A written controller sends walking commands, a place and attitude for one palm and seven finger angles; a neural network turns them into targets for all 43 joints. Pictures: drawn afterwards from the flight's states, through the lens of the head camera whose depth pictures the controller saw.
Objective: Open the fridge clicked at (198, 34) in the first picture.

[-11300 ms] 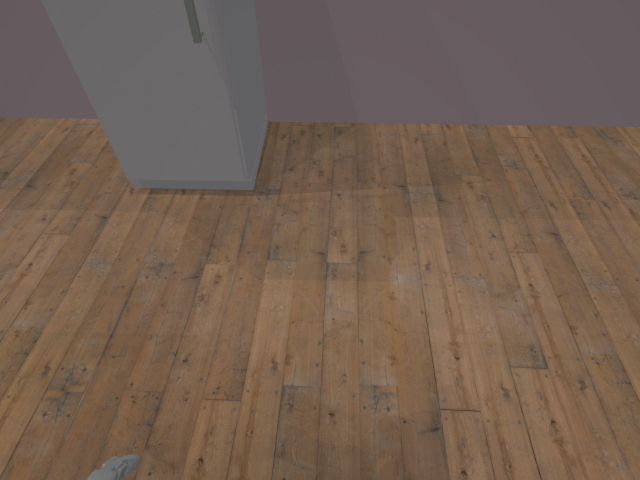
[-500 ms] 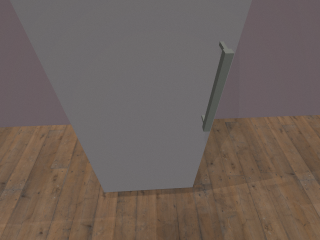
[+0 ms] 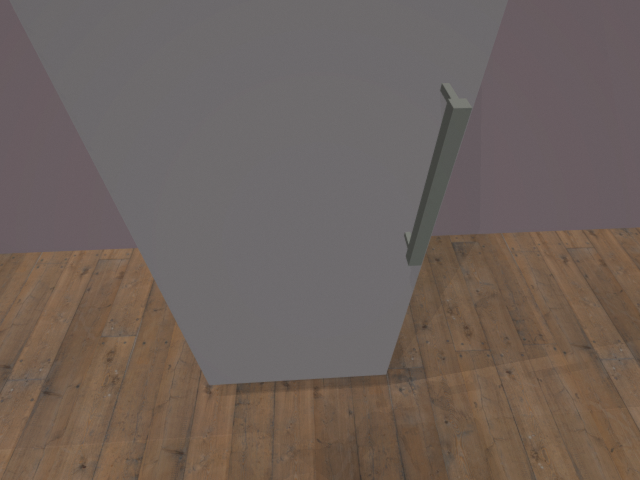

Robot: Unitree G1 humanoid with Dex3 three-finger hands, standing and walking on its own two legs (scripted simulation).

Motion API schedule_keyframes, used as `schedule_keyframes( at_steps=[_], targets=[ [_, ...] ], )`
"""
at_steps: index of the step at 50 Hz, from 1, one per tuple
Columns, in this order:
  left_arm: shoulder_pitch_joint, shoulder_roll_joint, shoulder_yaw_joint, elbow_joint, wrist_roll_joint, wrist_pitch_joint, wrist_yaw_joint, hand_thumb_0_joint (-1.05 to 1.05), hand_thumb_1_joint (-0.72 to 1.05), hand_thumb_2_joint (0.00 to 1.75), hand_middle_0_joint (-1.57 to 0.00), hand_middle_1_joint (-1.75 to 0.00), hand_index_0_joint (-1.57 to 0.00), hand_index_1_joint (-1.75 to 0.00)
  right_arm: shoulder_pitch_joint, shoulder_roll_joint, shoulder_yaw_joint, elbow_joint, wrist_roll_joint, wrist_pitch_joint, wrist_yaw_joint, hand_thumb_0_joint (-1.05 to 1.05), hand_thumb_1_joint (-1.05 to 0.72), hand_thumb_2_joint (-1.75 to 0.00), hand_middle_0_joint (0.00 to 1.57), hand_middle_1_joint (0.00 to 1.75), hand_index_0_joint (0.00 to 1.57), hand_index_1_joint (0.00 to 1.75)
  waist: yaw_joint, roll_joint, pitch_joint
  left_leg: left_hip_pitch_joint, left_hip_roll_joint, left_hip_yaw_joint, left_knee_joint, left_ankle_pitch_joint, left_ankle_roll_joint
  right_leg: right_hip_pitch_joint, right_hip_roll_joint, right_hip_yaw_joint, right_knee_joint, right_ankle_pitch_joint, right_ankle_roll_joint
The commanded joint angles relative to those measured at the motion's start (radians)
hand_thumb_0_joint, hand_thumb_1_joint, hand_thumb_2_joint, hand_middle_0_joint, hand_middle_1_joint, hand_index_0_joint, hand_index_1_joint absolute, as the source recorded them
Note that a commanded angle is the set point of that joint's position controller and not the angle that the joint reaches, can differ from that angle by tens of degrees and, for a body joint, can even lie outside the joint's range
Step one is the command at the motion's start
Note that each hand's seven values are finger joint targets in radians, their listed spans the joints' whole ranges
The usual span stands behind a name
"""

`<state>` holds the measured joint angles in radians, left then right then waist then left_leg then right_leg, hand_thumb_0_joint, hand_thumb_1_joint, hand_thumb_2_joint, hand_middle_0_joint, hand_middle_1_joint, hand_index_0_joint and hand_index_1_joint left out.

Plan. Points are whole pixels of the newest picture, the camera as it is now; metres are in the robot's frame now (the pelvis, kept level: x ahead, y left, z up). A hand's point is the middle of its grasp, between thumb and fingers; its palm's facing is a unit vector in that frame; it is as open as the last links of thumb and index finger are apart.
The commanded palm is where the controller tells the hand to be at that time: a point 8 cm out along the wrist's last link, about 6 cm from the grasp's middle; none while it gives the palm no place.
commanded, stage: look again from close up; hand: right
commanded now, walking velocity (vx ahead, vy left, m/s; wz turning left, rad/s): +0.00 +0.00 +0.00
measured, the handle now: (428, 187) +0.51 -0.14 +0.10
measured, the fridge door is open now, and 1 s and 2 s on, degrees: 0 0 0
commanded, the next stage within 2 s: raise the hand to about handle height in 0.30 s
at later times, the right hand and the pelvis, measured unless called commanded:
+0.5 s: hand out of the picture +0.14 -0.25 -0.11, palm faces +0.22 +0.95 -0.24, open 7.4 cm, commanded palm +0.11 -0.29 -0.07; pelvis +0.01 +0.00 +0.00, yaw +0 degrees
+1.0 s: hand (544, 465) +0.17 -0.25 -0.03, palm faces -0.02 +1.00 -0.05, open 9.6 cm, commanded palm +0.14 -0.30 -0.01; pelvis -0.04 +0.01 -0.10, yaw +0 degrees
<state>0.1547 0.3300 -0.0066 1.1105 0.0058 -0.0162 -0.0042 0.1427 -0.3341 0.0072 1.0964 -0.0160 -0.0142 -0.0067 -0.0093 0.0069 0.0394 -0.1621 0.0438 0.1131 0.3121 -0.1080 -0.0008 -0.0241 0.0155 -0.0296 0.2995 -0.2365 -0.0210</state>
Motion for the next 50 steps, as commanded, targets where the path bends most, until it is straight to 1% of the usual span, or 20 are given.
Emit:
schedule_keyframes(
  at_steps=[1,19,20,21,22,23,24,25,26,27,29,30,32,36,39,41,44,45,47,50],
  targets=[
    [-0.027,0.207,0.036,-0.054,0.003,-0.022,0.016,0.0,0.9,0.9,-0.2,-0.3,-0.2,-0.3,-0.041,-0.199,-0.041,-0.064,0.001,-0.022,-0.012,0.0,-0.9,-0.9,0.2,0.3,0.2,0.3,0.003,-0.006,-0.046,0.126,0.122,-0.136,-0.024,0.122,0.026,-0.125,-0.152,0.111,-0.079,0.163,0.002],
    [-0.04,0.212,0.034,-0.056,0.004,-0.025,0.019,0.0,0.9,0.9,-0.2,-0.3,-0.2,-0.3,-0.048,-0.201,-0.041,-0.063,0.002,-0.02,-0.011,0.0,-0.9,-0.9,0.2,0.3,0.2,0.3,0.002,-0.013,-0.058,0.137,0.121,-0.129,-0.019,0.159,0.026,-0.096,-0.156,0.106,-0.086,0.219,0.005],
    [0.006,0.146,0.041,-0.161,0.015,-0.031,0.024,0.0,0.9,0.9,-0.2,-0.3,-0.2,-0.3,0.049,-0.179,-0.028,-0.111,-0.012,-0.03,-0.012,0.0,-0.9,-0.9,0.2,0.3,0.2,0.3,0.006,-0.029,0.005,0.102,0.069,-0.103,0.115,0.289,0.047,-0.126,-0.091,0.095,0.01,0.429,0.03],
    [0.072,0.111,0.057,-0.432,-0.024,-0.128,0.047,0.0,0.9,0.9,-0.2,-0.3,-0.2,-0.3,-0.627,-0.444,-0.473,-1.227,0.124,-0.172,0.012,0.0,-0.88,-0.89,0.2,0.32,0.2,0.32,0.064,-0.195,-0.483,0.206,-0.038,-0.087,0.147,0.277,0.033,0.01,0.018,0.044,0.072,0.51,0.039],
    [0.036,0.085,0.042,-0.419,-0.033,-0.183,0.072,0.0,0.9,0.9,-0.2,-0.3,-0.2,-0.3,-0.065,-0.239,-0.301,-0.931,0.121,-0.118,0.04,0.0,-0.85,-0.88,0.2,0.33,0.2,0.33,-0.009,-0.221,-0.321,0.08,-0.027,-0.035,0.146,0.08,0.057,0.0,-0.03,-0.02,0.049,0.55,0.059],
    [0.068,0.09,0.034,-0.391,-0.038,-0.215,0.068,0.0,0.9,0.9,-0.2,-0.3,-0.2,-0.3,-0.029,-0.189,-0.288,-0.852,0.157,-0.13,0.034,0.0,-0.83,-0.87,0.21,0.34,0.21,0.34,0.017,-0.139,-0.229,0.06,-0.026,-0.041,0.123,0.075,0.061,-0.07,-0.024,-0.006,0.063,0.396,0.048],
    [0.049,0.078,0.051,-0.457,-0.042,-0.227,0.056,0.0,0.9,0.9,-0.2,-0.3,-0.2,-0.3,-0.033,-0.102,-0.25,-0.941,0.198,-0.128,0.05,0.0,-0.81,-0.86,0.21,0.36,0.21,0.36,0.05,-0.078,-0.071,-0.004,-0.02,-0.025,0.118,0.017,0.054,-0.164,-0.016,0.028,0.056,0.264,0.035],
    [0.047,0.085,0.069,-0.496,-0.038,-0.245,0.053,0.0,0.9,0.9,-0.2,-0.3,-0.2,-0.3,0.012,-0.078,-0.283,-0.936,0.218,-0.154,0.074,0.0,-0.78,-0.85,0.21,0.37,0.21,0.37,0.045,-0.007,-0.007,-0.023,-0.023,-0.023,0.126,-0.01,0.057,-0.23,-0.013,0.038,0.073,0.209,0.026],
    [0.059,0.089,0.084,-0.499,-0.042,-0.263,0.046,0.0,0.9,0.9,-0.2,-0.3,-0.2,-0.3,0.089,-0.072,-0.297,-0.885,0.232,-0.188,0.108,0.0,-0.76,-0.84,0.21,0.39,0.21,0.39,0.013,0.058,-0.031,-0.049,-0.013,-0.023,0.159,-0.037,0.054,-0.28,-0.016,0.043,0.107,0.162,0.02],
    [0.051,0.081,0.096,-0.512,-0.037,-0.277,0.042,0.0,0.9,0.9,-0.2,-0.3,-0.2,-0.3,0.138,-0.07,-0.322,-0.88,0.248,-0.235,0.143,0.0,-0.74,-0.83,0.21,0.4,0.21,0.4,-0.008,0.06,-0.054,-0.073,-0.017,-0.025,0.207,-0.029,0.052,-0.322,-0.007,0.05,0.161,0.155,0.017],
    [0.041,0.076,0.102,-0.539,-0.028,-0.303,0.026,0.0,0.9,0.9,-0.2,-0.3,-0.2,-0.3,0.312,-0.034,-0.36,-0.776,0.283,-0.323,0.232,0.0,-0.69,-0.81,0.22,0.43,0.22,0.43,-0.035,0.145,-0.075,-0.179,-0.014,-0.029,0.318,-0.045,0.046,-0.462,-0.001,0.049,0.272,0.095,0.021],
    [0.044,0.075,0.105,-0.561,-0.029,-0.315,0.012,0.0,0.9,0.9,-0.2,-0.3,-0.2,-0.3,0.397,-0.066,-0.423,-0.743,0.295,-0.375,0.279,0.0,-0.67,-0.8,0.22,0.45,0.22,0.45,-0.066,0.086,-0.09,-0.187,-0.011,-0.042,0.376,-0.029,0.058,-0.502,0.008,0.041,0.314,0.096,0.029],
    [0.002,0.072,0.102,-0.59,-0.018,-0.339,-0.011,0.0,0.9,0.9,-0.2,-0.3,-0.2,-0.3,0.373,-0.049,-0.4,-0.779,0.33,-0.478,0.389,0.0,-0.62,-0.78,0.22,0.48,0.22,0.48,-0.05,0.056,-0.108,-0.311,-0.007,-0.062,0.492,-0.07,0.058,-0.626,0.021,0.038,0.438,0.023,0.037],
    [0.013,0.093,0.102,-0.681,-0.016,-0.377,-0.022,0.0,0.9,0.9,-0.2,-0.3,-0.2,-0.3,0.204,-0.227,-0.517,-0.962,0.394,-0.613,0.589,0.0,-0.53,-0.74,0.23,0.54,0.23,0.54,-0.035,0.012,-0.322,-0.387,0.003,-0.173,0.612,-0.202,0.051,-0.773,0.016,0.031,0.64,-0.054,0.026],
    [0.034,0.089,0.092,-0.716,-0.038,-0.392,0.004,0.0,0.9,0.9,-0.2,-0.3,-0.2,-0.3,0.07,-0.286,-0.585,-1.089,0.502,-0.598,0.655,0.0,-0.46,-0.71,0.23,0.58,0.23,0.58,-0.021,0.0,-0.418,-0.37,-0.006,-0.218,0.623,-0.281,0.029,-0.81,0.003,0.027,0.722,-0.084,0.013],
    [0.024,0.094,0.082,-0.714,-0.048,-0.394,0.028,0.0,0.9,0.9,-0.2,-0.3,-0.2,-0.3,-0.04,-0.288,-0.574,-1.181,0.532,-0.563,0.643,0.0,-0.41,-0.69,0.24,0.62,0.24,0.62,-0.005,-0.086,-0.376,-0.403,-0.007,-0.227,0.592,-0.399,0.026,-0.81,-0.004,0.033,0.727,-0.154,0.008],
    [0.049,0.105,0.071,-0.691,-0.055,-0.394,0.052,0.0,0.9,0.9,-0.2,-0.3,-0.2,-0.3,-0.025,-0.264,-0.521,-1.258,0.495,-0.463,0.601,0.0,-0.34,-0.66,0.24,0.66,0.24,0.66,0.016,-0.163,-0.363,-0.408,-0.03,-0.156,0.606,-0.27,0.028,-0.739,-0.013,0.058,0.687,-0.085,-0.001],
    [0.047,0.099,0.068,-0.689,-0.055,-0.396,0.06,0.0,0.9,0.9,-0.2,-0.3,-0.2,-0.3,-0.024,-0.251,-0.494,-1.275,0.474,-0.428,0.588,0.0,-0.32,-0.65,0.24,0.68,0.24,0.68,0.029,-0.128,-0.357,-0.415,-0.029,-0.16,0.58,-0.314,0.022,-0.734,-0.015,0.06,0.686,-0.117,-0.004],
    [0.039,0.104,0.063,-0.692,-0.064,-0.383,0.073,0.0,0.9,0.9,-0.2,-0.3,-0.2,-0.3,0.034,-0.252,-0.474,-1.274,0.435,-0.342,0.562,0.0,-0.27,-0.63,0.25,0.7,0.25,0.7,0.025,-0.143,-0.304,-0.417,-0.034,-0.133,0.559,-0.324,0.021,-0.727,-0.017,0.076,0.639,-0.13,-0.002],
    [0.026,0.096,0.054,-0.698,-0.061,-0.368,0.084,0.0,0.9,0.9,-0.2,-0.3,-0.2,-0.3,0.075,-0.302,-0.511,-1.301,0.399,-0.252,0.515,0.0,-0.2,-0.6,0.25,0.75,0.25,0.75,0.009,-0.139,-0.328,-0.365,-0.036,-0.097,0.537,-0.299,0.023,-0.681,-0.015,0.088,0.589,-0.105,0.003]
  ],
)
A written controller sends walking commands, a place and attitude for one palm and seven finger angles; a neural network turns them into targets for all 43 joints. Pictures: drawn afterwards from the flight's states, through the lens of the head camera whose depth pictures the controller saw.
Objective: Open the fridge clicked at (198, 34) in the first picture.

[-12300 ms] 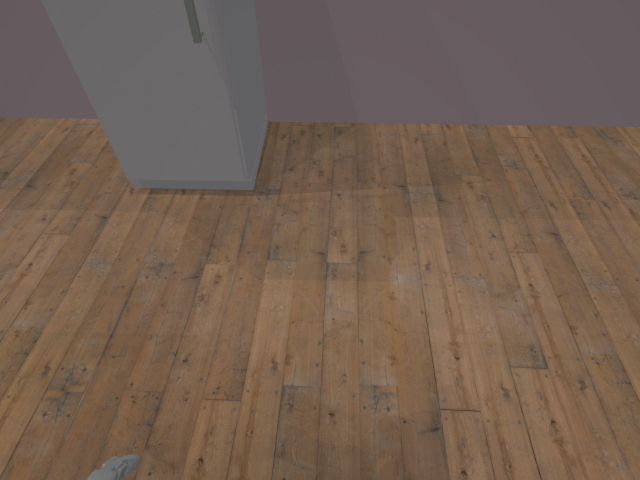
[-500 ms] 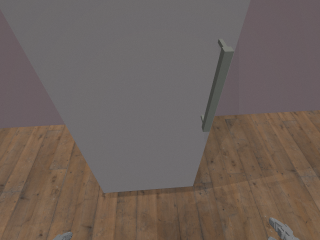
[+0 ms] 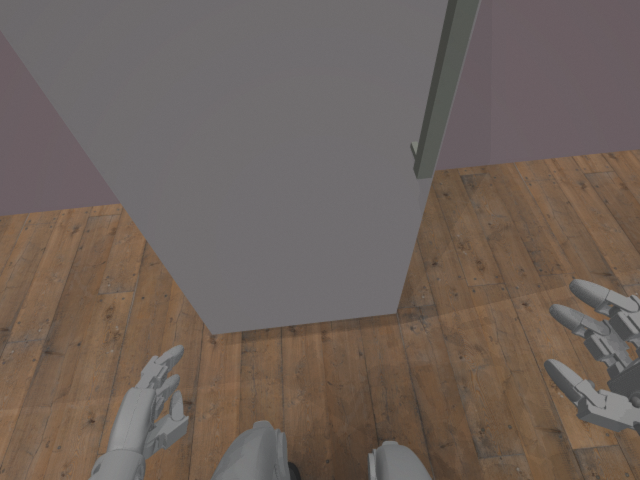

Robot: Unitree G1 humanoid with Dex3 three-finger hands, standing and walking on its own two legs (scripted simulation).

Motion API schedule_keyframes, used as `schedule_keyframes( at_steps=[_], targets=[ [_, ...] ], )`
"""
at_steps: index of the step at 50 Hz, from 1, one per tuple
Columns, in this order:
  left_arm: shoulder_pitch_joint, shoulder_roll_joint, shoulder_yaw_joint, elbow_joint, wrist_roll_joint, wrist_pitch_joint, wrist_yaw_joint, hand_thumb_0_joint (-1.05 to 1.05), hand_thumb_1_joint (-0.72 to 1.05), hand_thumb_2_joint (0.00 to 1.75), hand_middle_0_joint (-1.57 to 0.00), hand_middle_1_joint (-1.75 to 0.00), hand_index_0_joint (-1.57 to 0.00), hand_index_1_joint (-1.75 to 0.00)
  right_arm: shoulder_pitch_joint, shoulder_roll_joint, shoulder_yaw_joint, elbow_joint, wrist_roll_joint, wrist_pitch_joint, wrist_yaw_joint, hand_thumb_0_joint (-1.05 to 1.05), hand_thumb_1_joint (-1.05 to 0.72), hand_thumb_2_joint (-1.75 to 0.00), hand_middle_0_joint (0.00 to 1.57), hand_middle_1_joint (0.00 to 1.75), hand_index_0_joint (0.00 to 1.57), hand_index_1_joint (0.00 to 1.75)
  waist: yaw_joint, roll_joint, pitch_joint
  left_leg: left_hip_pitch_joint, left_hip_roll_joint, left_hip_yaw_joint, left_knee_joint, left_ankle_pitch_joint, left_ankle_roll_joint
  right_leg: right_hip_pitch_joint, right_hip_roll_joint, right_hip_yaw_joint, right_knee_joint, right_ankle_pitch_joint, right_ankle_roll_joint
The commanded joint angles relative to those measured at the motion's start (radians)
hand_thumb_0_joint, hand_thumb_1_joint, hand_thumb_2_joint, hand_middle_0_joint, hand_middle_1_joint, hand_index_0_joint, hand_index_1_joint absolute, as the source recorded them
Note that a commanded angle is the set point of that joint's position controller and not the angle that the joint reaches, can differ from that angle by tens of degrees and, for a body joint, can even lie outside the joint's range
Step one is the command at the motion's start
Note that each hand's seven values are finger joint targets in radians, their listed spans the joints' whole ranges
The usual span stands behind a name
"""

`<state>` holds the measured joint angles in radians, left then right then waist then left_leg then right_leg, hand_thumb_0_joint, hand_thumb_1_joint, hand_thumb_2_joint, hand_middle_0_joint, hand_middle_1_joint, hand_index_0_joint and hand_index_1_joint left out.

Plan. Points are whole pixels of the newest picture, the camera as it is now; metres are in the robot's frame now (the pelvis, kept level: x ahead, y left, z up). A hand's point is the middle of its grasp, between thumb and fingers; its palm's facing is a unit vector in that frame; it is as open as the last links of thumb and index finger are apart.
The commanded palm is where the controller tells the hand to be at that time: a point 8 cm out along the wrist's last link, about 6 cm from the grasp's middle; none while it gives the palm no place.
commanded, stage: raise the hand to about handle height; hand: right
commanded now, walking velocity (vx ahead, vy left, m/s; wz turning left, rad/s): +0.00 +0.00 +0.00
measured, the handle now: (438, 73) +0.56 -0.14 +0.19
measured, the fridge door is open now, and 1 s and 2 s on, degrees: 0 0 0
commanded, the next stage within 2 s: move the hooked fingers beside the handle in 1.50 s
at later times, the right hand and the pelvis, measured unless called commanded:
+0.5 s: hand (629, 315) +0.26 -0.28 +0.13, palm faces -0.02 +1.00 -0.08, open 12.6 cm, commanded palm +0.23 -0.33 +0.15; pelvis +0.03 -0.02 +0.05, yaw -1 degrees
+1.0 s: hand out of the picture +0.32 -0.30 +0.20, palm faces +0.01 +1.00 -0.05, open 14.0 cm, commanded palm +0.29 -0.34 +0.21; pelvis +0.05 -0.02 +0.07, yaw -1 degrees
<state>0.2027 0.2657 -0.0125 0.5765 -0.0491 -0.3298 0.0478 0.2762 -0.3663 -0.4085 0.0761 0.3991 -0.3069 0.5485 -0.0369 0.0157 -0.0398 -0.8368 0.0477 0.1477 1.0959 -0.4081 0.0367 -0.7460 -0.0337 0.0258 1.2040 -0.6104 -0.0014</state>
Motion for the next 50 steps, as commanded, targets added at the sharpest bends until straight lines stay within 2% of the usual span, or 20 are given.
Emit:
schedule_keyframes(
  at_steps=[1,4,5,7,13,15,18,20,22,25,29,34,35,37,40,41,43,45,48,50],
  targets=[
    [-0.018,0.157,0.057,-0.169,-0.008,-0.046,0.033,0.0,0.9,0.9,-0.2,-0.3,-0.2,-0.3,-0.031,-0.26,-0.097,-0.267,-0.018,0.061,-0.053,0.0,-0.18,-0.59,0.25,0.76,0.25,0.76,0.031,-0.122,-0.237,0.309,-0.039,-0.118,-0.253,-0.006,-0.019,0.042,0.032,0.035,-0.334,0.265,-0.012],
    [-0.033,0.148,0.051,-0.172,-0.007,-0.031,0.037,0.0,0.9,0.9,-0.2,-0.3,-0.2,-0.3,-0.01,-0.247,-0.14,-0.2,0.011,0.081,-0.09,0.0,-0.11,-0.56,0.26,0.81,0.26,0.81,0.024,-0.022,-0.179,0.318,-0.042,-0.106,-0.291,-0.076,-0.025,0.025,0.031,0.037,-0.371,0.221,0.0],
    [-0.037,0.148,0.049,-0.171,-0.006,-0.031,0.04,0.0,0.9,0.9,-0.2,-0.3,-0.2,-0.3,-0.001,-0.264,-0.172,-0.185,0.027,0.079,-0.1,0.0,-0.08,-0.55,0.26,0.82,0.26,0.82,0.01,-0.028,-0.171,0.339,-0.042,-0.113,-0.306,-0.081,-0.018,0.024,0.033,0.033,-0.376,0.226,0.002],
    [-0.029,0.147,0.043,-0.18,-0.009,-0.03,0.037,0.0,0.9,0.9,-0.2,-0.3,-0.2,-0.3,-0.013,-0.249,-0.165,-0.168,0.05,0.07,-0.104,0.0,-0.04,-0.53,0.26,0.86,0.26,0.86,0.008,-0.019,-0.162,0.343,-0.035,-0.12,-0.325,-0.117,-0.023,0.029,0.035,0.028,-0.395,0.206,0.007],
    [-0.008,0.161,0.043,-0.174,-0.011,-0.046,0.037,0.0,0.9,0.9,-0.2,-0.3,-0.2,-0.3,-0.123,-0.234,-0.065,-0.198,0.018,0.054,-0.079,0.0,0.1,-0.47,0.27,0.94,0.27,0.94,0.038,-0.091,-0.152,0.353,-0.038,-0.132,-0.354,-0.087,-0.022,0.101,0.036,0.031,-0.429,0.2,-0.002],
    [-0.01,0.166,0.041,-0.163,-0.01,-0.052,0.044,0.0,0.9,0.9,-0.2,-0.3,-0.2,-0.3,-0.2,-0.257,-0.047,-0.241,0.003,0.056,-0.076,0.0,0.15,-0.45,0.27,0.98,0.27,0.98,0.048,-0.122,-0.156,0.369,-0.042,-0.126,-0.355,-0.051,-0.018,0.135,0.035,0.04,-0.44,0.214,-0.005],
    [-0.004,0.168,0.041,-0.151,-0.007,-0.056,0.051,0.0,0.9,0.9,-0.2,-0.3,-0.2,-0.3,-0.203,-0.296,-0.084,-0.241,-0.006,0.062,-0.081,0.0,0.22,-0.42,0.28,1.02,0.28,1.02,0.038,-0.094,-0.175,0.41,-0.049,-0.097,-0.352,0.044,-0.017,0.179,0.028,0.057,-0.471,0.287,-0.002],
    [-0.007,0.171,0.041,-0.137,-0.002,-0.055,0.056,0.0,0.9,0.9,-0.2,-0.3,-0.2,-0.3,-0.229,-0.344,-0.13,-0.258,-0.011,0.063,-0.097,0.0,0.27,-0.4,0.28,1.05,0.28,1.05,0.025,-0.112,-0.188,0.445,-0.052,-0.087,-0.351,0.098,-0.012,0.208,0.027,0.06,-0.484,0.343,0.002],
    [-0.012,0.158,0.034,-0.139,-0.005,-0.054,0.055,0.0,0.9,0.9,-0.2,-0.3,-0.2,-0.3,-0.208,-0.308,-0.117,-0.255,-0.004,0.07,-0.104,0.0,0.31,-0.38,0.29,1.08,0.29,1.08,0.013,-0.142,-0.182,0.475,-0.053,-0.071,-0.35,0.168,-0.01,0.241,0.025,0.062,-0.51,0.418,0.014],
    [-0.013,0.158,0.031,-0.127,-0.004,-0.044,0.055,0.0,0.9,0.9,-0.2,-0.3,-0.2,-0.3,-0.217,-0.315,-0.121,-0.242,-0.005,0.104,-0.104,0.0,0.38,-0.35,0.29,1.12,0.29,1.12,0.006,-0.18,-0.185,0.512,-0.055,-0.066,-0.368,0.245,-0.009,0.286,0.023,0.056,-0.524,0.509,0.022],
    [-0.02,0.156,0.024,-0.129,-0.009,-0.02,0.055,0.0,0.9,0.9,-0.2,-0.3,-0.2,-0.3,-0.255,-0.291,-0.087,-0.168,-0.003,0.176,-0.077,0.0,0.48,-0.31,0.3,1.18,0.3,1.18,0.014,-0.126,-0.133,0.531,-0.057,-0.066,-0.406,0.283,-0.016,0.292,0.022,0.049,-0.556,0.511,0.022],
    [-0.029,0.156,0.022,-0.127,-0.011,0.008,0.063,0.0,0.9,0.9,-0.2,-0.3,-0.2,-0.3,-0.384,-0.301,-0.08,-0.147,0.001,0.215,-0.043,0.0,0.5,-0.3,0.3,1.2,0.3,1.2,0.021,-0.078,-0.148,0.568,-0.059,-0.068,-0.438,0.327,-0.016,0.338,0.022,0.051,-0.582,0.544,0.02],
    [-0.033,0.158,0.022,-0.125,-0.009,0.009,0.066,0.0,0.9,0.9,-0.2,-0.3,-0.2,-0.3,-0.413,-0.327,-0.093,-0.173,-0.004,0.212,-0.046,0.0,0.5,-0.3,0.3,1.2,0.3,1.2,0.012,-0.13,-0.18,0.587,-0.056,-0.077,-0.438,0.357,-0.012,0.37,0.023,0.041,-0.576,0.591,0.018],
    [-0.028,0.145,0.017,-0.124,-0.007,0.013,0.067,0.0,0.9,0.9,-0.2,-0.3,-0.2,-0.3,-0.447,-0.32,-0.086,-0.182,-0.002,0.208,-0.047,0.0,0.5,-0.3,0.3,1.2,0.3,1.2,0.015,-0.135,-0.209,0.607,-0.057,-0.069,-0.443,0.393,-0.012,0.407,0.019,0.051,-0.589,0.656,0.029],
    [-0.024,0.153,0.02,-0.111,-0.002,0.018,0.065,0.0,0.9,0.9,-0.2,-0.3,-0.2,-0.3,-0.455,-0.372,-0.132,-0.18,-0.01,0.204,-0.051,0.0,0.5,-0.3,0.3,1.2,0.3,1.2,0.0,-0.132,-0.246,0.644,-0.056,-0.073,-0.453,0.465,-0.012,0.448,0.016,0.047,-0.588,0.761,0.033],
    [-0.026,0.146,0.017,-0.113,-0.003,0.022,0.064,0.0,0.9,0.9,-0.2,-0.3,-0.2,-0.3,-0.469,-0.359,-0.12,-0.178,-0.012,0.21,-0.048,0.0,0.5,-0.3,0.3,1.2,0.3,1.2,0.001,-0.134,-0.242,0.65,-0.053,-0.07,-0.458,0.478,-0.013,0.449,0.014,0.046,-0.599,0.775,0.034],
    [-0.027,0.146,0.015,-0.104,-0.008,0.034,0.065,0.0,0.9,0.9,-0.2,-0.3,-0.2,-0.3,-0.477,-0.343,-0.109,-0.125,-0.011,0.229,-0.042,0.0,0.5,-0.3,0.3,1.2,0.3,1.2,0.006,-0.121,-0.195,0.642,-0.056,-0.066,-0.474,0.457,-0.014,0.435,0.014,0.045,-0.617,0.743,0.037],
    [-0.035,0.153,0.015,-0.103,-0.011,0.045,0.066,0.0,0.9,0.9,-0.2,-0.3,-0.2,-0.3,-0.511,-0.369,-0.122,-0.084,-0.019,0.258,-0.04,0.0,0.5,-0.3,0.3,1.2,0.3,1.2,0.001,-0.112,-0.172,0.653,-0.053,-0.07,-0.492,0.436,-0.011,0.429,0.017,0.037,-0.631,0.702,0.03],
    [-0.045,0.147,0.012,-0.114,-0.015,0.058,0.068,0.0,0.9,0.9,-0.2,-0.3,-0.2,-0.3,-0.571,-0.368,-0.109,-0.081,-0.019,0.293,-0.037,0.0,0.5,-0.3,0.3,1.2,0.3,1.2,0.001,-0.125,-0.186,0.675,-0.05,-0.068,-0.509,0.438,-0.011,0.443,0.021,0.038,-0.655,0.694,0.029],
    [-0.049,0.152,0.014,-0.118,-0.015,0.063,0.069,0.0,0.9,0.9,-0.2,-0.3,-0.2,-0.3,-0.602,-0.398,-0.122,-0.099,-0.024,0.303,-0.038,0.0,0.5,-0.3,0.3,1.2,0.3,1.2,-0.002,-0.122,-0.219,0.694,-0.049,-0.077,-0.517,0.451,-0.01,0.471,0.02,0.033,-0.654,0.711,0.023]
  ],
)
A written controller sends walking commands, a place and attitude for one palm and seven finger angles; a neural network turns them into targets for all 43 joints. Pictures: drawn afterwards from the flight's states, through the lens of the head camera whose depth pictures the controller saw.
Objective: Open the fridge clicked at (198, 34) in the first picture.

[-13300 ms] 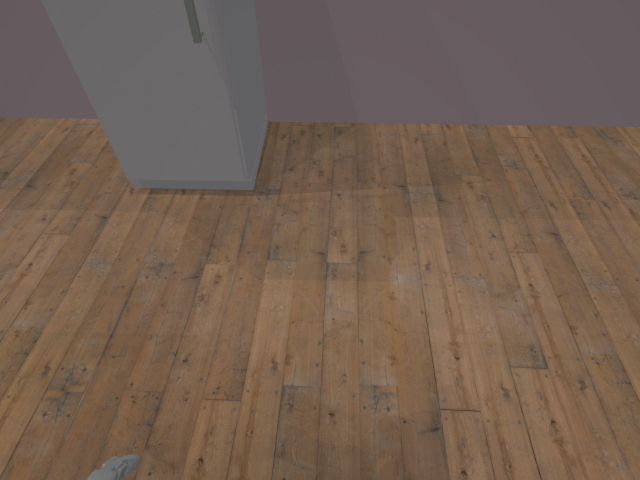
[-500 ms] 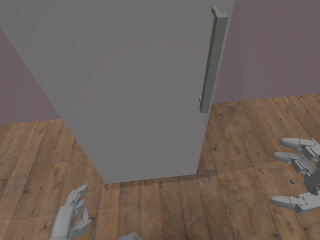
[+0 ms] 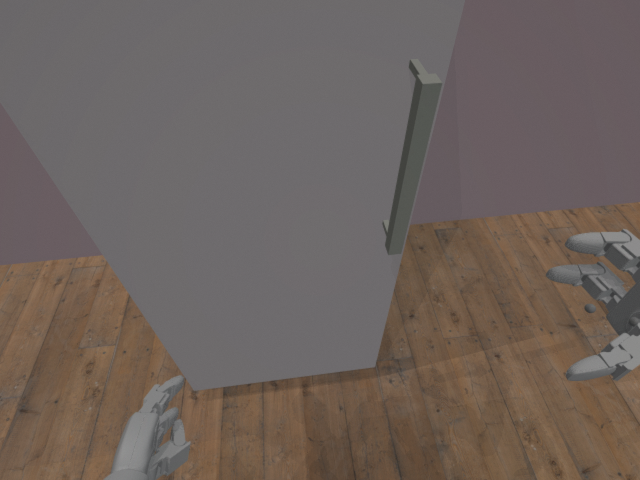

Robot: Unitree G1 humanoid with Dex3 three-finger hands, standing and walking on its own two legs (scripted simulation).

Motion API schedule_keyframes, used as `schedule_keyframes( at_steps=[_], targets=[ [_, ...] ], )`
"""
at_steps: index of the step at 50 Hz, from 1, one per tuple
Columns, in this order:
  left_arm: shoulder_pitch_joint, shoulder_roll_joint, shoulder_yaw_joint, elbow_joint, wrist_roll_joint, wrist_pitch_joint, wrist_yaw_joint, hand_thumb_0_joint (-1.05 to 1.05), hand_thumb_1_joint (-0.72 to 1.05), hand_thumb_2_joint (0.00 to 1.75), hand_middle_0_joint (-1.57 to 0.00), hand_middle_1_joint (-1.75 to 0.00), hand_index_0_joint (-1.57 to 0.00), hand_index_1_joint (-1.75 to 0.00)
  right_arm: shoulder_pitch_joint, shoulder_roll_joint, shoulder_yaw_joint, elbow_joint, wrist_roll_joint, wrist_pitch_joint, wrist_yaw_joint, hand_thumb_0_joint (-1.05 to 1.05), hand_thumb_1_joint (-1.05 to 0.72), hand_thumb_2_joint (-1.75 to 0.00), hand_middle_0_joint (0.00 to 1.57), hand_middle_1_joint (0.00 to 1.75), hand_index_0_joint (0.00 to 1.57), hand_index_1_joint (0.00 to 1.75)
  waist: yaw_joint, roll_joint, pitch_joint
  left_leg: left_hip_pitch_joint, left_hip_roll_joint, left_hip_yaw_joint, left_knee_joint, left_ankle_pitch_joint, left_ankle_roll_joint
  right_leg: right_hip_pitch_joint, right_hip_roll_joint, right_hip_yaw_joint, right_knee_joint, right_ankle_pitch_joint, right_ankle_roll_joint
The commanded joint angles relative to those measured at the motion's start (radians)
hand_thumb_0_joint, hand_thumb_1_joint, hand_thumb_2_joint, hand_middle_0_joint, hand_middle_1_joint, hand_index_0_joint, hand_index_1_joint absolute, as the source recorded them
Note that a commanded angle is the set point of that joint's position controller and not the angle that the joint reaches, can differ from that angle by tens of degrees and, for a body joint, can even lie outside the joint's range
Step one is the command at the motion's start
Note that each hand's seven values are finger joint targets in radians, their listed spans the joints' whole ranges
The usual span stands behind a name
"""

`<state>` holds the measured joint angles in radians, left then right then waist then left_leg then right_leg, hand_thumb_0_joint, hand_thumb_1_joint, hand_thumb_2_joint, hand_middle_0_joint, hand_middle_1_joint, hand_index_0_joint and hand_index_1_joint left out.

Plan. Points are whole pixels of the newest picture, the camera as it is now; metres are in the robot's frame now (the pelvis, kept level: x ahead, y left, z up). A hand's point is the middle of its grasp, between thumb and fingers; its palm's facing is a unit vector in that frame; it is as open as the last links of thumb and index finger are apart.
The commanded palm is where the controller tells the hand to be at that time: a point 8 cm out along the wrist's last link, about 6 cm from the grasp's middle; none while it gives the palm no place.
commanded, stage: raise the hand to about handle height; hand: right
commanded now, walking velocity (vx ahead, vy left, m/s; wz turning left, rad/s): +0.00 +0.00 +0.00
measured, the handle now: (403, 171) +0.51 -0.11 +0.12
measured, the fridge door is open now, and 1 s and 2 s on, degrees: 0 0 0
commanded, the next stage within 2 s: move the hooked fingers beside the handle in 0.50 s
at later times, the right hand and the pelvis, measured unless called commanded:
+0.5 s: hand (578, 319) +0.26 -0.26 +0.13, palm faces +0.00 +1.00 -0.05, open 14.0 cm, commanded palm +0.23 -0.30 +0.14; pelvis -0.02 +0.02 +0.00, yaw +0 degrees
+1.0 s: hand (524, 279) +0.31 -0.22 +0.13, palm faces -0.07 +1.00 -0.02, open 14.0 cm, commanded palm +0.28 -0.27 +0.13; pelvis -0.02 +0.02 +0.00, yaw +1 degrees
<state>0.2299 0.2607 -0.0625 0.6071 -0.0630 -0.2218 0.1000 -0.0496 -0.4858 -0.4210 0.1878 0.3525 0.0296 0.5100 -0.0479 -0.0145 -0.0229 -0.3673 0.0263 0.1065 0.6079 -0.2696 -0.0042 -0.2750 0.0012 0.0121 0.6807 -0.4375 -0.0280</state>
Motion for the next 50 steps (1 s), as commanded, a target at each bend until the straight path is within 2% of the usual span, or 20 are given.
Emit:
schedule_keyframes(
  at_steps=[1,4,10,12,15,16,18,22,25,28,30,32,35,37,38,41,42,46,48,50],
  targets=[
    [-0.077,0.15,0.062,-0.153,-0.001,-0.044,0.014,0.0,0.9,0.9,-0.2,-0.3,-0.2,-0.3,-0.264,-0.258,-0.096,-0.208,0.025,-0.03,0.004,0.0,0.5,-0.3,0.3,1.2,0.3,1.2,0.008,-0.092,-0.24,0.231,-0.026,-0.032,-0.032,0.319,0.03,0.0,-0.016,0.051,-0.14,0.548,0.051],
    [-0.073,0.154,0.068,-0.156,-0.004,-0.036,0.006,0.0,0.9,0.9,-0.2,-0.3,-0.2,-0.3,-0.184,-0.225,-0.09,-0.144,0.032,-0.022,0.015,0.0,0.5,-0.3,0.3,1.2,0.3,1.2,0.006,-0.022,-0.209,0.229,-0.028,-0.031,-0.035,0.327,0.028,-0.027,-0.013,0.048,-0.144,0.526,0.046],
    [-0.084,0.16,0.076,-0.162,-0.005,-0.029,0.001,0.0,0.9,0.9,-0.2,-0.3,-0.2,-0.3,-0.217,-0.269,-0.131,-0.156,0.031,-0.034,0.002,0.0,0.5,-0.3,0.3,1.2,0.3,1.2,0.004,-0.016,-0.196,0.225,-0.019,-0.057,-0.048,0.271,0.031,-0.052,-0.008,0.022,-0.142,0.417,0.029],
    [-0.091,0.147,0.07,-0.168,-0.005,-0.032,0.005,0.0,0.9,0.9,-0.2,-0.3,-0.2,-0.3,-0.252,-0.245,-0.107,-0.188,0.03,-0.05,-0.011,0.0,0.5,-0.3,0.3,1.2,0.3,1.2,0.01,-0.055,-0.182,0.217,-0.021,-0.053,-0.053,0.231,0.033,-0.052,-0.004,0.027,-0.157,0.382,0.031],
    [-0.094,0.152,0.071,-0.163,0.001,-0.04,0.012,0.0,0.9,0.9,-0.2,-0.3,-0.2,-0.3,-0.287,-0.287,-0.127,-0.267,0.015,-0.084,-0.036,0.0,0.5,-0.3,0.3,1.2,0.3,1.2,0.008,-0.118,-0.224,0.233,-0.022,-0.064,-0.052,0.23,0.036,-0.018,-0.005,0.022,-0.149,0.388,0.031],
    [-0.096,0.143,0.066,-0.166,0.0,-0.043,0.013,0.0,0.9,0.9,-0.2,-0.3,-0.2,-0.3,-0.286,-0.265,-0.111,-0.27,0.014,-0.089,-0.04,0.0,0.5,-0.3,0.3,1.2,0.3,1.2,0.009,-0.131,-0.217,0.235,-0.022,-0.06,-0.057,0.222,0.035,-0.021,-0.003,0.026,-0.16,0.381,0.032],
    [-0.092,0.141,0.066,-0.156,-0.003,-0.046,0.017,0.0,0.9,0.9,-0.2,-0.3,-0.2,-0.3,-0.252,-0.237,-0.097,-0.25,0.017,-0.097,-0.041,0.0,0.5,-0.3,0.3,1.2,0.3,1.2,0.016,-0.11,-0.189,0.23,-0.026,-0.056,-0.064,0.204,0.033,-0.028,-0.003,0.026,-0.165,0.354,0.032],
    [-0.1,0.144,0.062,-0.148,-0.008,-0.044,0.024,0.0,0.9,0.9,-0.2,-0.3,-0.2,-0.3,-0.246,-0.236,-0.094,-0.178,0.014,-0.069,-0.032,0.0,0.5,-0.3,0.3,1.2,0.3,1.2,0.019,-0.062,-0.125,0.209,-0.019,-0.067,-0.087,0.128,0.029,-0.068,-0.001,0.026,-0.177,0.272,0.025],
    [-0.101,0.157,0.067,-0.145,-0.011,-0.041,0.024,0.0,0.9,0.9,-0.2,-0.3,-0.2,-0.3,-0.238,-0.254,-0.104,-0.135,0.015,-0.044,-0.017,0.0,0.5,-0.3,0.3,1.2,0.3,1.2,0.019,-0.026,-0.122,0.206,-0.01,-0.089,-0.096,0.109,0.027,-0.079,-0.002,0.019,-0.162,0.257,0.02],
    [-0.111,0.148,0.061,-0.156,-0.015,-0.039,0.022,0.0,0.9,0.9,-0.2,-0.3,-0.2,-0.3,-0.261,-0.221,-0.069,-0.14,0.024,-0.035,-0.008,0.0,0.5,-0.3,0.3,1.2,0.3,1.2,0.022,-0.042,-0.118,0.196,-0.01,-0.091,-0.1,0.069,0.026,-0.092,0.003,0.026,-0.164,0.229,0.022],
    [-0.114,0.154,0.065,-0.158,-0.012,-0.043,0.024,0.0,0.9,0.9,-0.2,-0.3,-0.2,-0.3,-0.279,-0.256,-0.091,-0.177,0.02,-0.049,-0.012,0.0,0.5,-0.3,0.3,1.2,0.3,1.2,0.017,-0.05,-0.157,0.209,-0.008,-0.102,-0.093,0.074,0.028,-0.07,0.0,0.021,-0.151,0.244,0.02],
    [-0.112,0.139,0.06,-0.157,-0.012,-0.049,0.027,0.0,0.9,0.9,-0.2,-0.3,-0.2,-0.3,-0.352,-0.21,-0.047,-0.203,0.023,-0.07,-0.021,0.0,0.5,-0.3,0.3,1.2,0.3,1.2,0.033,-0.058,-0.168,0.201,-0.015,-0.087,-0.091,0.084,0.026,-0.057,0.001,0.027,-0.158,0.246,0.02],
    [-0.092,0.156,0.062,-0.124,-0.009,-0.052,0.037,0.0,0.9,0.9,-0.2,-0.3,-0.2,-0.3,-0.415,-0.259,-0.075,-0.137,0.008,-0.09,-0.041,0.0,0.5,-0.3,0.3,1.2,0.3,1.2,0.042,-0.026,-0.142,0.17,-0.015,-0.093,-0.097,0.045,0.025,-0.074,-0.003,0.026,-0.151,0.214,0.021],
    [-0.096,0.144,0.056,-0.117,-0.013,-0.053,0.042,0.0,0.9,0.9,-0.2,-0.3,-0.2,-0.3,-0.501,-0.195,-0.005,-0.091,-0.007,-0.093,-0.049,0.0,0.5,-0.3,0.3,1.2,0.3,1.2,0.062,-0.041,-0.109,0.136,-0.015,-0.082,-0.104,-0.004,0.023,-0.086,0.001,0.032,-0.166,0.17,0.022],
    [-0.094,0.147,0.056,-0.113,-0.014,-0.054,0.042,0.0,0.9,0.9,-0.2,-0.3,-0.2,-0.3,-0.509,-0.19,0.004,-0.069,-0.012,-0.093,-0.054,0.0,0.5,-0.3,0.3,1.2,0.3,1.2,0.058,-0.065,-0.107,0.131,-0.017,-0.078,-0.101,-0.008,0.026,-0.083,0.002,0.034,-0.17,0.162,0.024],
    [-0.093,0.15,0.061,-0.122,-0.011,-0.053,0.042,0.0,0.9,0.9,-0.2,-0.3,-0.2,-0.3,-0.508,-0.219,-0.005,-0.075,-0.034,-0.083,-0.062,0.0,0.5,-0.3,0.3,1.2,0.3,1.2,0.038,-0.091,-0.209,0.181,-0.009,-0.076,-0.077,0.072,0.032,-0.055,0.006,0.029,-0.163,0.232,0.022],
    [-0.097,0.141,0.057,-0.127,-0.01,-0.055,0.038,0.0,0.9,0.9,-0.2,-0.3,-0.2,-0.3,-0.509,-0.178,0.031,-0.079,-0.035,-0.079,-0.061,0.0,0.5,-0.3,0.3,1.2,0.3,1.2,0.039,-0.097,-0.216,0.188,-0.011,-0.071,-0.073,0.101,0.033,-0.051,0.007,0.03,-0.165,0.252,0.024],
    [-0.083,0.148,0.063,-0.132,-0.007,-0.045,0.031,0.0,0.9,0.9,-0.2,-0.3,-0.2,-0.3,-0.474,-0.227,-0.031,-0.043,-0.032,-0.073,-0.069,0.0,0.5,-0.3,0.3,1.2,0.3,1.2,0.023,-0.021,-0.24,0.223,-0.008,-0.071,-0.056,0.172,0.032,-0.077,0.002,0.025,-0.158,0.299,0.023],
    [-0.076,0.148,0.064,-0.13,-0.008,-0.041,0.026,0.0,0.9,0.9,-0.2,-0.3,-0.2,-0.3,-0.46,-0.213,-0.036,-0.006,-0.027,-0.072,-0.074,0.0,0.5,-0.3,0.3,1.2,0.3,1.2,0.022,-0.006,-0.208,0.216,-0.011,-0.068,-0.053,0.178,0.033,-0.097,0.003,0.021,-0.161,0.295,0.027],
    [-0.071,0.157,0.068,-0.129,-0.005,-0.035,0.023,0.0,0.9,0.9,-0.2,-0.3,-0.2,-0.3,-0.47,-0.252,-0.066,0.005,-0.034,-0.07,-0.085,0.0,0.5,-0.3,0.3,1.2,0.3,1.2,0.016,-0.002,-0.216,0.22,-0.008,-0.077,-0.049,0.181,0.035,-0.104,0.002,0.012,-0.152,0.298,0.025]
  ],
)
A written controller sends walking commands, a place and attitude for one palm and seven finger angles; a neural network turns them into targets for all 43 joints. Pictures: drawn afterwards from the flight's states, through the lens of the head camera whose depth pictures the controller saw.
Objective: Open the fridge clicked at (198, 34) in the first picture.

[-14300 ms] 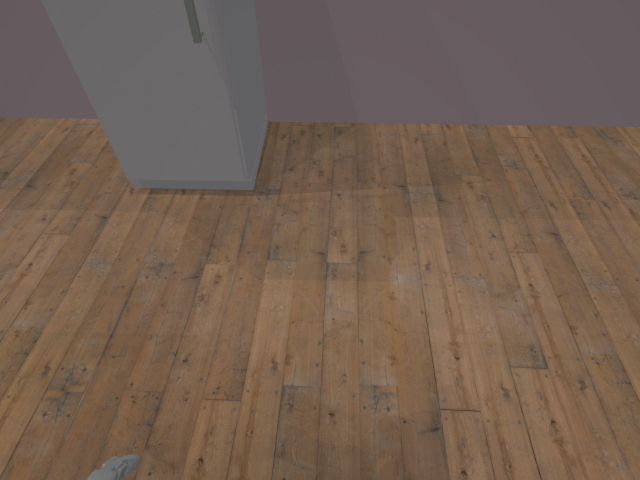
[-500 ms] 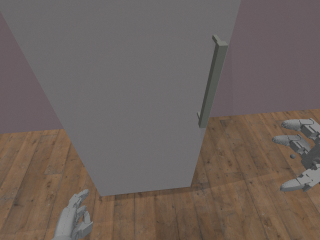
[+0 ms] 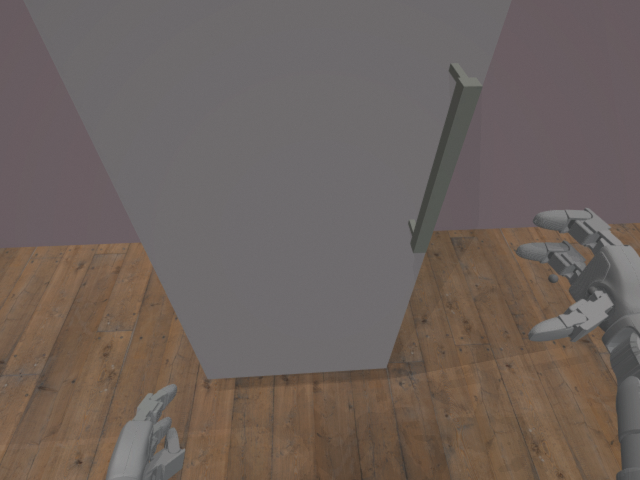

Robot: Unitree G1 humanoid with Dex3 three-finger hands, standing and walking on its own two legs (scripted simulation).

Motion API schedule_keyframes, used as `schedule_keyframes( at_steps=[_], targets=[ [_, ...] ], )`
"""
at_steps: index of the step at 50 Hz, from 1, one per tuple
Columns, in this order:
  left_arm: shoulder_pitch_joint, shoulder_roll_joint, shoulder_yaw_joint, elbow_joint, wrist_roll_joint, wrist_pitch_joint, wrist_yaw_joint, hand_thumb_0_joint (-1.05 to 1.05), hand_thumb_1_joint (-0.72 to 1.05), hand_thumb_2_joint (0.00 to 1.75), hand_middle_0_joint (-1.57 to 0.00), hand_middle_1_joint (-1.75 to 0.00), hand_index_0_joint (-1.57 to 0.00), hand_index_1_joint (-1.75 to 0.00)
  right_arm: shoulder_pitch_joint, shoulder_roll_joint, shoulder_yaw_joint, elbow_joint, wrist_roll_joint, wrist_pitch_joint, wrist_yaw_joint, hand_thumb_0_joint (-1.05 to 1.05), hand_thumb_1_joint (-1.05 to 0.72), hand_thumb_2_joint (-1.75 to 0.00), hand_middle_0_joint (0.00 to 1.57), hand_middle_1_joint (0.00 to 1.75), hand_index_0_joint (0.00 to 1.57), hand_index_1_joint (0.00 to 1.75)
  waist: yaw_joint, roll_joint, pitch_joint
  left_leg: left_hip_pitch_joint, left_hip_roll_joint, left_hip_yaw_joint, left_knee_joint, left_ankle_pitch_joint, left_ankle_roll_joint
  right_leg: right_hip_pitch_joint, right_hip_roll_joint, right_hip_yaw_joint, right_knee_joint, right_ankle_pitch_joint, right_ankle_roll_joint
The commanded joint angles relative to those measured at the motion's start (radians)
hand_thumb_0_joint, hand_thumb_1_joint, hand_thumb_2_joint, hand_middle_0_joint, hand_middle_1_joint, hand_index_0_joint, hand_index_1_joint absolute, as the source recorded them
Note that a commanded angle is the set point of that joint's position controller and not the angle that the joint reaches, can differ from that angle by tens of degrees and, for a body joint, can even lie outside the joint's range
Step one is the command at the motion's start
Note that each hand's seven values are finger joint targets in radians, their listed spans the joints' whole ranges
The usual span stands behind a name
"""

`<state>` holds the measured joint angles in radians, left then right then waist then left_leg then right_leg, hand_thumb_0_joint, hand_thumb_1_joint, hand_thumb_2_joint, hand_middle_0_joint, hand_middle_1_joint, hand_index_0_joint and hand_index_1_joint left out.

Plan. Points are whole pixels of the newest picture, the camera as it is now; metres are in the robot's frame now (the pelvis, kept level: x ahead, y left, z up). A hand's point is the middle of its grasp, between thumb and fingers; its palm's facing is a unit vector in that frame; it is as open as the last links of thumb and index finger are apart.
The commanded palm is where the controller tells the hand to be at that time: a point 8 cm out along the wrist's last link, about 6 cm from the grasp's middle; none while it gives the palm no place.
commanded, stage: move the hooked fingers beside the handle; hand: right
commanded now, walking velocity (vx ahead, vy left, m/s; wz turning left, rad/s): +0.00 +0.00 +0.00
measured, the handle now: (434, 171) +0.53 -0.14 +0.12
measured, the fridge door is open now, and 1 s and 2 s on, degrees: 0 0 0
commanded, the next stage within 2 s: feel for the door with the fingertips in 2.00 s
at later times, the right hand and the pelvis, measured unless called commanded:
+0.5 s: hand (526, 243) +0.39 -0.24 +0.12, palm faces -0.04 +1.00 +0.00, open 14.0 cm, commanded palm +0.36 -0.28 +0.12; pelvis +0.00 +0.00 +0.00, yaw +0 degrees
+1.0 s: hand (490, 199) +0.46 -0.21 +0.12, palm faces -0.08 +1.00 -0.01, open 14.0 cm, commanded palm +0.44 -0.26 +0.12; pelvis +0.01 -0.01 -0.01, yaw +1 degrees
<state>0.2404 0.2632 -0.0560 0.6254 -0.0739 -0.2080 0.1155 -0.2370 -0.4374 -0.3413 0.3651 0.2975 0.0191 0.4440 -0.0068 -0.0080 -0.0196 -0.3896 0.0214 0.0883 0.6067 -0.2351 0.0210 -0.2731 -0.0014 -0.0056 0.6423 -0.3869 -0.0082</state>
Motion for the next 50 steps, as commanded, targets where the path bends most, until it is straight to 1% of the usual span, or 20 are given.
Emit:
schedule_keyframes(
  at_steps=[1,3,6,8,13,15,17,22,24,25,27,31,33,35,38,41,43,45,47,50],
  targets=[
    [-0.082,0.148,0.06,-0.152,0.005,-0.046,0.006,0.0,0.9,0.9,-0.2,-0.3,-0.2,-0.3,-0.329,-0.283,-0.124,-0.187,0.015,-0.061,-0.023,0.0,0.5,-0.3,0.3,1.2,0.3,1.2,-0.012,-0.03,-0.223,0.233,-0.003,-0.056,-0.046,0.155,0.008,-0.103,0.005,0.032,-0.119,0.252,0.006],
    [-0.072,0.144,0.061,-0.152,0.003,-0.044,0.004,0.0,0.9,0.9,-0.2,-0.3,-0.2,-0.3,-0.328,-0.232,-0.082,-0.166,0.011,-0.061,-0.029,0.0,0.5,-0.3,0.3,1.2,0.3,1.2,-0.009,-0.046,-0.206,0.217,-0.009,-0.05,-0.044,0.167,0.009,-0.098,0.006,0.029,-0.118,0.263,0.011],
    [-0.058,0.153,0.067,-0.145,0.005,-0.036,0.005,0.0,0.9,0.9,-0.2,-0.3,-0.2,-0.3,-0.399,-0.268,-0.09,-0.179,-0.001,-0.07,-0.035,0.0,0.5,-0.3,0.3,1.2,0.3,1.2,0.005,-0.044,-0.253,0.226,-0.006,-0.062,-0.041,0.186,0.007,-0.09,0.004,0.024,-0.104,0.273,0.006],
    [-0.049,0.152,0.065,-0.132,0.004,-0.032,0.009,0.0,0.9,0.9,-0.2,-0.3,-0.2,-0.3,-0.455,-0.258,-0.077,-0.139,-0.002,-0.077,-0.035,0.0,0.5,-0.3,0.3,1.2,0.3,1.2,0.02,-0.022,-0.228,0.209,-0.007,-0.064,-0.048,0.162,0.004,-0.107,0.006,0.027,-0.105,0.243,0.005],
    [-0.037,0.148,0.068,-0.126,0.005,-0.029,0.009,0.0,0.9,0.9,-0.2,-0.3,-0.2,-0.3,-0.499,-0.236,-0.043,-0.142,-0.003,-0.106,-0.028,0.0,0.5,-0.3,0.3,1.2,0.3,1.2,0.018,-0.09,-0.3,0.225,-0.009,-0.062,-0.03,0.228,0.011,-0.065,0.009,0.028,-0.093,0.309,0.008],
    [-0.022,0.157,0.072,-0.116,0.007,-0.025,0.007,0.0,0.9,0.9,-0.2,-0.3,-0.2,-0.3,-0.491,-0.258,-0.058,-0.11,-0.006,-0.105,-0.028,0.0,0.5,-0.3,0.3,1.2,0.3,1.2,0.018,-0.048,-0.309,0.233,-0.009,-0.063,-0.026,0.253,0.011,-0.07,0.005,0.026,-0.085,0.33,0.006],
    [-0.021,0.157,0.069,-0.114,0.003,-0.016,0.006,0.0,0.9,0.9,-0.2,-0.3,-0.2,-0.3,-0.511,-0.254,-0.055,-0.038,-0.008,-0.089,-0.027,0.0,0.5,-0.3,0.3,1.2,0.3,1.2,0.029,-0.012,-0.261,0.211,-0.007,-0.061,-0.03,0.22,0.006,-0.117,0.006,0.027,-0.092,0.283,0.004],
    [-0.006,0.162,0.069,-0.111,0.004,0.002,0.0,0.0,0.9,0.9,-0.2,-0.3,-0.2,-0.3,-0.613,-0.282,-0.06,0.05,-0.029,-0.083,-0.044,0.0,0.5,-0.3,0.3,1.2,0.3,1.2,0.036,-0.023,-0.252,0.182,-0.003,-0.067,-0.029,0.173,0.009,-0.15,0.009,0.027,-0.086,0.241,0.004],
    [0.002,0.161,0.069,-0.111,0.005,0.007,-0.003,0.0,0.9,0.9,-0.2,-0.3,-0.2,-0.3,-0.67,-0.27,-0.037,0.044,-0.034,-0.103,-0.044,0.0,0.5,-0.3,0.3,1.2,0.3,1.2,0.045,-0.037,-0.29,0.18,-0.005,-0.065,-0.021,0.192,0.01,-0.133,0.01,0.028,-0.079,0.259,0.005],
    [0.01,0.165,0.074,-0.114,0.009,0.008,-0.003,0.0,0.9,0.9,-0.2,-0.3,-0.2,-0.3,-0.677,-0.309,-0.067,0.034,-0.04,-0.119,-0.048,0.0,0.5,-0.3,0.3,1.2,0.3,1.2,0.033,-0.03,-0.337,0.207,-0.006,-0.072,-0.009,0.216,0.012,-0.124,0.008,0.025,-0.068,0.286,0.004],
    [0.018,0.156,0.073,-0.113,0.011,0.009,-0.007,0.0,0.9,0.9,-0.2,-0.3,-0.2,-0.3,-0.706,-0.284,-0.046,0.02,-0.038,-0.144,-0.05,0.0,0.5,-0.3,0.3,1.2,0.3,1.2,0.04,-0.063,-0.375,0.216,-0.01,-0.07,-0.001,0.258,0.012,-0.103,0.01,0.026,-0.062,0.322,0.005],
    [0.041,0.164,0.076,-0.098,0.009,0.019,-0.011,0.0,0.9,0.9,-0.2,-0.3,-0.2,-0.3,-0.718,-0.284,-0.04,0.104,-0.044,-0.152,-0.047,0.0,0.5,-0.3,0.3,1.2,0.3,1.2,0.049,-0.035,-0.348,0.188,-0.013,-0.061,0.006,0.265,0.01,-0.131,0.003,0.031,-0.06,0.332,0.007],
    [0.047,0.166,0.073,-0.087,0.005,0.027,-0.012,0.0,0.9,0.9,-0.2,-0.3,-0.2,-0.3,-0.761,-0.243,0.007,0.185,-0.056,-0.135,-0.049,0.0,0.5,-0.3,0.3,1.2,0.3,1.2,0.071,-0.028,-0.282,0.134,-0.014,-0.054,-0.001,0.207,0.009,-0.162,0.006,0.033,-0.063,0.271,0.007],
    [0.061,0.175,0.076,-0.081,0.008,0.036,-0.014,0.0,0.9,0.9,-0.2,-0.3,-0.2,-0.3,-0.788,-0.277,-0.013,0.226,-0.071,-0.13,-0.06,0.0,0.5,-0.3,0.3,1.2,0.3,1.2,0.069,-0.027,-0.288,0.122,-0.012,-0.057,0.0,0.181,0.012,-0.17,0.007,0.032,-0.058,0.254,0.004],
    [0.075,0.169,0.073,-0.074,0.01,0.04,-0.017,0.0,0.9,0.9,-0.2,-0.3,-0.2,-0.3,-0.899,-0.244,0.032,0.261,-0.082,-0.143,-0.071,0.0,0.5,-0.3,0.3,1.2,0.3,1.2,0.091,-0.051,-0.296,0.081,-0.014,-0.053,0.007,0.149,0.013,-0.173,0.007,0.043,-0.053,0.231,0.007],
    [0.102,0.175,0.081,-0.074,0.02,0.045,-0.022,0.0,0.9,0.9,-0.2,-0.3,-0.2,-0.3,-0.941,-0.317,-0.027,0.228,-0.084,-0.194,-0.085,0.0,0.5,-0.3,0.3,1.2,0.3,1.2,0.075,-0.05,-0.425,0.138,-0.018,-0.061,0.032,0.229,0.015,-0.142,0.005,0.046,-0.035,0.317,0.008],
    [0.118,0.168,0.08,-0.064,0.022,0.044,-0.024,0.0,0.9,0.9,-0.2,-0.3,-0.2,-0.3,-0.973,-0.299,-0.015,0.239,-0.081,-0.219,-0.083,0.0,0.5,-0.3,0.3,1.2,0.3,1.2,0.084,-0.046,-0.456,0.153,-0.022,-0.064,0.04,0.273,0.011,-0.133,0.004,0.045,-0.025,0.354,0.01],
    [0.136,0.175,0.082,-0.056,0.023,0.05,-0.028,0.0,0.9,0.9,-0.2,-0.3,-0.2,-0.3,-0.957,-0.318,-0.03,0.283,-0.09,-0.224,-0.087,0.0,0.5,-0.3,0.3,1.2,0.3,1.2,0.079,-0.045,-0.447,0.146,-0.023,-0.061,0.047,0.287,0.011,-0.148,0.002,0.043,-0.02,0.383,0.012],
    [0.145,0.173,0.082,-0.046,0.021,0.058,-0.034,0.0,0.9,0.9,-0.2,-0.3,-0.2,-0.3,-0.958,-0.286,-0.002,0.357,-0.101,-0.21,-0.088,0.0,0.5,-0.3,0.3,1.2,0.3,1.2,0.094,-0.055,-0.386,0.103,-0.023,-0.059,0.039,0.261,0.008,-0.173,0.0,0.038,-0.023,0.35,0.01],
    [0.164,0.183,0.087,-0.042,0.023,0.072,-0.038,0.0,0.9,0.9,-0.2,-0.3,-0.2,-0.3,-0.973,-0.318,-0.02,0.416,-0.126,-0.197,-0.099,0.0,0.5,-0.3,0.3,1.2,0.3,1.2,0.096,-0.057,-0.367,0.085,-0.022,-0.055,0.043,0.25,0.012,-0.196,-0.001,0.037,-0.022,0.349,0.009]
  ],
)
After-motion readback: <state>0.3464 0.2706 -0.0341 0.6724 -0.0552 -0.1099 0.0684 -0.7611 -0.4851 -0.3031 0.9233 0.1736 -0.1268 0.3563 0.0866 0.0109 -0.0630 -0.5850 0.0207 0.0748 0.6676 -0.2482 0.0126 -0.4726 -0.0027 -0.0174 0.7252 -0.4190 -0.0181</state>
